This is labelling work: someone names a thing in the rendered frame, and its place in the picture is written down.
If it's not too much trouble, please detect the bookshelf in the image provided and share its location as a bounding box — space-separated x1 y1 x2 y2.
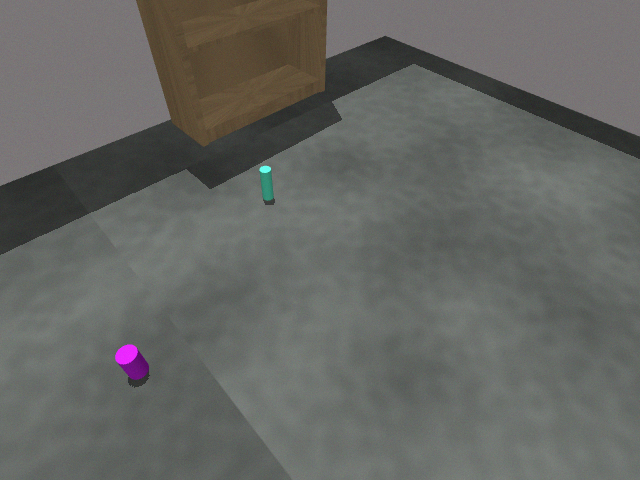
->
136 0 327 147

